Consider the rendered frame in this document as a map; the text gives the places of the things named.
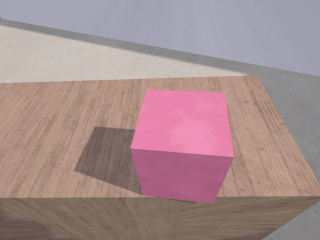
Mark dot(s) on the pedestal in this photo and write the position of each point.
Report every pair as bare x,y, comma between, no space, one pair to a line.
67,170

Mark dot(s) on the carton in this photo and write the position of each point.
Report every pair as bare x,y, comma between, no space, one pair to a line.
182,147

